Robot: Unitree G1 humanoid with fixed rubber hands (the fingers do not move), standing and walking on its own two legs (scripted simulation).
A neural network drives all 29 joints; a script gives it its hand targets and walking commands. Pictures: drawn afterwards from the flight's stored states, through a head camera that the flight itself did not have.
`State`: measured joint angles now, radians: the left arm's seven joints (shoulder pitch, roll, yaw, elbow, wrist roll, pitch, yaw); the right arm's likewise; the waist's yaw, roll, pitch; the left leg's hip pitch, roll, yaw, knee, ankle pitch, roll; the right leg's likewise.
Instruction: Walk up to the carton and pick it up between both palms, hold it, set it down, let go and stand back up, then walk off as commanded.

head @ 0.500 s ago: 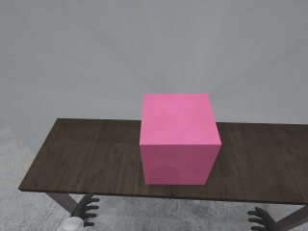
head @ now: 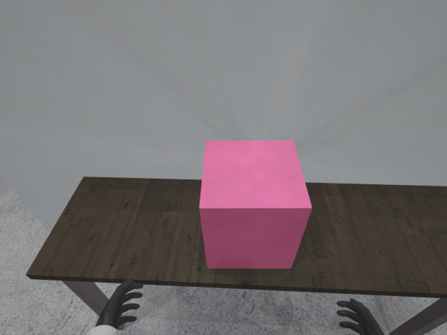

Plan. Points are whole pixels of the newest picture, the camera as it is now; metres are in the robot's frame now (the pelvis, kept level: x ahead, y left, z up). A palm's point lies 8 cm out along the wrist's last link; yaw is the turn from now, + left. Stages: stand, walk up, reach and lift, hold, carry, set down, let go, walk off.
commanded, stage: reach and lift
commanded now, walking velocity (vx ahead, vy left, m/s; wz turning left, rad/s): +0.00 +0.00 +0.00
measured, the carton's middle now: (249, 205) +0.43 -0.02 -0.06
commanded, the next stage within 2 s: none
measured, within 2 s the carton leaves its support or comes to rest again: neither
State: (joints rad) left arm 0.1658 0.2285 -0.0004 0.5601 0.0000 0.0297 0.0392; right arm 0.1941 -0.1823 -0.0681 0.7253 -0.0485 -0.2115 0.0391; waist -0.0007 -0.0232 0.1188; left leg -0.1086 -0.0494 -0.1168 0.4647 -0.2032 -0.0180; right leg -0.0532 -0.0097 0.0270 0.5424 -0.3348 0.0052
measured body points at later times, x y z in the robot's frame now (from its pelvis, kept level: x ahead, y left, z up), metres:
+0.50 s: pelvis +0.02 +0.00 +0.00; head +0.01 +0.00 +0.45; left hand +0.20 +0.22 -0.04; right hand +0.19 -0.23 -0.05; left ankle +0.05 +0.14 -0.73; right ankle -0.01 -0.11 -0.73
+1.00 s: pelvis +0.02 +0.00 +0.00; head +0.02 +0.00 +0.45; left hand +0.23 +0.20 -0.03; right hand +0.21 -0.22 -0.04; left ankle +0.05 +0.14 -0.73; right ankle -0.01 -0.11 -0.73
